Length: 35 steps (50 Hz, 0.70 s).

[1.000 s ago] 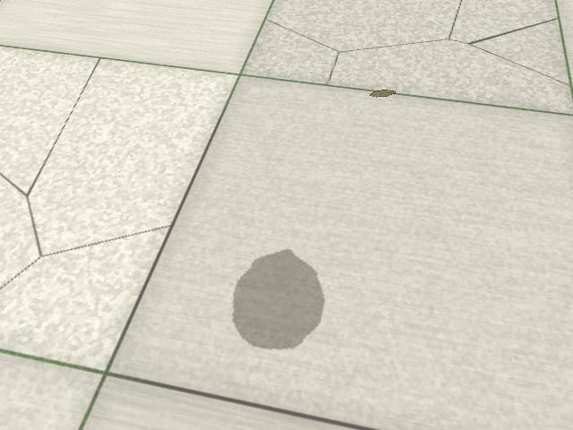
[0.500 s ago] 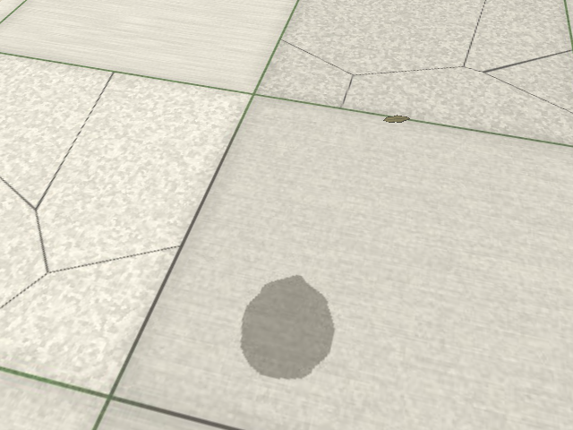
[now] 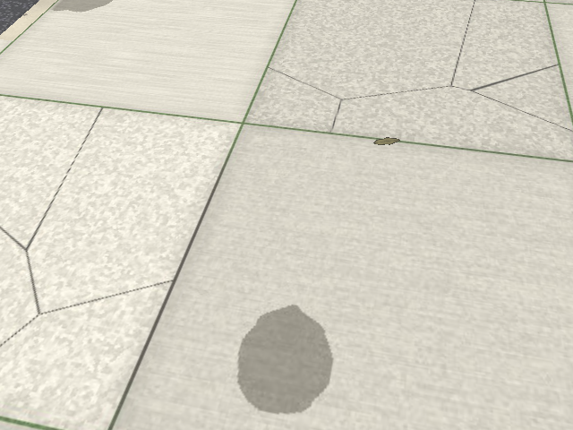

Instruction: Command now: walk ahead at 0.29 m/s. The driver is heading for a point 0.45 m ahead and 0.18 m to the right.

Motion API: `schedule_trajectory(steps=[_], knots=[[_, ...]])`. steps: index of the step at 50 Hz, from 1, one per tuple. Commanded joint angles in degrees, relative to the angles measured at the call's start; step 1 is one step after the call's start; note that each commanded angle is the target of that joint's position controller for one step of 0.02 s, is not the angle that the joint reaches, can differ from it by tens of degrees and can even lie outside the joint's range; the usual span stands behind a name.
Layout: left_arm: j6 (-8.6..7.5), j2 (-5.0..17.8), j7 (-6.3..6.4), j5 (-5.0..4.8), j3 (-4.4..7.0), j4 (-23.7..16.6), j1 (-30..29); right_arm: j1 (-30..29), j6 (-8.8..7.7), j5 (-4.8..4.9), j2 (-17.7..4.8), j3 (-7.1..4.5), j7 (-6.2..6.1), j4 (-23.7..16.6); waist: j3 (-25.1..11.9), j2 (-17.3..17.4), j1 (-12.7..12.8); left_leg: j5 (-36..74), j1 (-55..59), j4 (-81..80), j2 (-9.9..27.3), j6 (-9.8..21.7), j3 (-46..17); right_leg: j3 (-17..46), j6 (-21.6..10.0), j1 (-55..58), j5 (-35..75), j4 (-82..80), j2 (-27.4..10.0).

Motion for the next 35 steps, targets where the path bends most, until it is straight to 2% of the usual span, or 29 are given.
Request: schedule_trajectory(steps=[1,2,3,4,5,6,7,8,9,10,11,12,14,17,20,22,24,26,27,28,29,30,31,32,33,34,35], knots=[[-3.03,4.3,-1.2,-0.5,0.78,-5.3,-8.3,-0.2,-1.36,0.61,-8.6,-1.61,0.39,-2.7,10.1,5.3,0.0,-4.2,-0.7,-15.0,16.4,10.1,-17.6,1.2,-1.0,-12.0,0.1,-5.9,-3.5],[-3.13,3.5,-1.46,-0.38,0.87,-4.0,-5.0,-1.9,-1.08,0.79,-9.1,-1.7,0.68,-3.1,8.6,5.3,2.0,-2.1,-5.9,-13.2,13.7,8.9,-13.2,-2.0,-0.5,-2.5,5.6,-10.9,-1.3],[-2.97,3.5,-1.56,-0.29,1.37,-1.5,0.7,-2.5,-0.78,0.75,-9.4,-1.74,0.94,-3.4,6.4,5.1,4.3,0.4,-12.0,-10.4,11.3,7.9,-10.1,-4.9,0.3,8.8,12.0,-13.5,1.8],[-2.58,4.8,-1.41,-0.11,2.38,0.9,7.3,-2.6,-0.85,0.46,-9.4,-1.62,1.03,-3.7,3.7,4.4,7.0,7.8,-16.3,-5.1,9.1,6.8,-7.6,-5.6,0.4,18.2,13.3,-13.8,4.1],[-2.51,7.8,-1.12,0.06,3.6,2.5,14.9,-4.8,-1.2,0.32,-7.7,-1.02,1.11,-4.6,1.2,-2.0,10.8,15.0,-21.5,9.9,5.1,3.8,-2.0,3.4,-1.9,25.9,10.4,-18.4,-1.4],[-2.83,14.7,-1.02,0.41,4.79,2.9,22.2,-5.1,-2.1,0.08,-3.1,0.12,0.87,-7.4,-3.5,-19.5,11.6,0.9,-33.7,32.9,-2.6,-0.6,3.3,33.0,-10.5,33.8,2.6,-31.4,-17.3],[-3.84,11.2,-1.49,1.48,3.0,2.7,20.0,-6.7,-3.06,1.07,-3.4,-0.06,0.91,-8.6,-3.9,-15.7,9.5,-9.2,-39.0,45.5,-2.5,0.3,-6.2,46.4,-14.0,31.9,-2.3,-36.9,-22.1],[-4.66,8.9,-1.55,1.31,1.99,1.0,14.3,-7.7,-3.75,2.37,-4.5,-0.27,1.33,-9.3,1.3,-10.6,6.9,-5.4,-44.2,50.0,1.0,2.3,-7.9,41.1,-12.7,28.4,-3.2,-36.0,-22.0],[-5.06,6.3,-1.91,1.32,1.06,-0.5,10.1,-8.1,-4.06,2.24,-5.5,-0.46,1.54,-9.2,3.4,-6.4,5.2,0.6,-43.8,49.2,3.9,3.7,-7.0,32.8,-10.3,24.9,0.3,-35.8,-19.2],[-5.16,5.8,-2.29,1.5,0.53,-1.4,7.4,-8.0,-4.14,1.57,-5.8,-0.9,1.37,-8.9,4.6,-4.1,3.7,5.6,-42.4,45.6,5.9,4.1,-6.3,26.6,-8.6,21.5,5.9,-36.4,-17.0],[-5.12,4.9,-2.38,1.73,0.05,-1.7,6.7,-7.9,-3.78,0.94,-6.6,-1.48,1.32,-8.7,4.7,-4.2,2.7,8.5,-39.0,41.9,7.3,4.1,-5.8,21.0,-7.0,18.9,11.5,-37.1,-14.5],[-4.82,4.3,-2.23,1.9,-0.22,-1.5,7.6,-7.3,-3.28,0.82,-6.4,-1.69,1.52,-8.5,4.5,-5.1,2.3,10.1,-36.6,39.4,7.6,3.8,-5.0,17.2,-6.2,17.8,15.8,-37.6,-12.8],[-4.48,5.1,-1.46,1.95,-0.34,-0.8,10.9,-9.0,-2.36,0.53,-5.1,-1.69,1.81,-9.0,4.7,-4.6,2.3,12.4,-36.8,35.1,7.5,2.2,-3.2,13.0,-6.4,17.9,24.6,-38.4,-11.6],[-4.0,6.9,-0.26,2.12,-0.16,-1.1,13.0,-16.5,-1.88,0.08,-3.7,-1.24,1.98,-12.1,6.0,-3.3,3.2,17.7,-39.9,25.3,7.2,0.1,-2.2,10.0,-7.0,18.3,30.4,-39.7,-11.6],[-3.26,7.2,0.47,2.43,-0.25,-2.1,12.6,-23.1,-2.18,0.07,-2.4,-0.29,2.6,-14.2,7.2,-4.3,4.2,24.4,-32.3,12.1,3.8,-0.4,1.3,3.7,-4.9,13.8,42.7,-38.7,-8.4],[-2.75,7.1,0.6,2.01,-0.16,-1.1,15.7,-26.3,-2.16,0.04,-2.5,0.01,3.14,-15.2,6.6,-4.8,5.3,26.3,-28.0,8.5,1.9,-0.2,2.3,3.0,-4.6,14.2,46.5,-36.6,-8.4],[-2.12,7.1,0.61,1.53,0.01,-0.8,16.1,-27.1,-2.27,0.19,-3.5,-0.08,3.5,-16.1,6.0,-6.1,4.3,25.6,-26.7,5.3,1.0,0.9,0.7,4.4,-4.4,17.6,50.2,-33.0,-9.5],[-1.63,8.5,0.8,1.39,0.71,-1.9,13.4,-23.0,-2.66,-0.24,-7.0,-1.14,3.32,-15.6,2.9,-7.7,1.0,23.5,-22.3,2.6,-0.5,2.6,-0.7,6.7,-3.0,21.7,56.9,-27.1,-10.4],[-1.41,9.0,0.87,1.2,1.02,-2.9,11.2,-17.8,-2.94,-0.61,-9.0,-1.99,3.01,-14.2,-0.3,-8.0,-1.9,25.0,-16.3,0.3,-1.7,3.6,-0.4,7.1,-2.0,22.5,60.3,-21.7,-9.5],[-1.36,8.7,0.68,1.25,0.96,-4.0,10.2,-11.5,-3.22,-1.14,-11.9,-3.02,2.58,-12.5,-4.8,-6.4,-4.8,35.4,-5.7,-2.1,-0.1,5.0,-0.8,6.1,0.1,19.8,57.4,-12.7,-6.5],[-1.52,6.4,0.57,2.3,0.14,-6.9,9.4,-4.2,-3.16,-2.95,-15.8,-3.58,1.8,-11.8,-14.2,0.1,-5.8,58.8,12.8,3.9,11.3,8.0,-10.5,4.8,2.3,7.3,35.0,3.4,-2.1],[-1.51,-1.4,0.46,1.65,-1.78,-5.8,20.3,-5.1,-2.43,-3.35,-16.6,-2.94,2.06,-12.6,-26.0,15.0,-0.4,74.4,29.1,4.8,28.4,19.2,-28.4,5.0,4.9,-8.7,-16.4,24.8,6.6],[-1.35,5.2,0.34,0.5,0.03,-4.8,20.3,-6.5,-1.54,-2.37,-12.6,-2.11,2.12,-14.5,-29.1,9.0,-1.9,58.1,22.6,-0.4,25.7,18.7,-29.9,11.9,5.0,-8.3,-15.3,30.8,4.0],[-0.7,7.5,0.64,-0.75,1.14,-6.8,14.1,-12.4,-1.05,-1.46,-10.1,-1.36,1.78,-15.7,-18.8,6.4,-0.9,45.2,13.8,-3.2,22.9,15.8,-21.5,8.5,5.4,-13.1,-11.2,31.1,1.2],[0.29,6.9,1.26,-0.42,1.35,-7.7,11.1,-16.4,-0.72,-1.09,-8.3,-0.75,1.38,-15.9,-11.7,2.9,0.7,34.9,4.2,-6.7,19.6,13.4,-16.5,6.4,6.1,-13.4,-7.2,28.9,-1.2],[1.61,6.8,1.88,0.22,2.03,-8.0,10.3,-18.5,-0.56,-1.4,-7.2,-0.37,1.24,-15.8,-7.3,3.0,1.9,27.5,-4.3,-9.4,17.9,12.2,-12.6,6.0,6.6,-11.2,-4.7,27.3,-2.7],[2.85,5.6,2.2,0.55,2.14,-8.4,11.6,-19.4,-0.5,-2.44,-7.2,-0.35,1.35,-15.2,-5.3,4.7,3.4,22.5,-11.9,-11.8,16.1,11.6,-9.6,5.7,6.5,-6.3,-2.7,25.5,-3.5]])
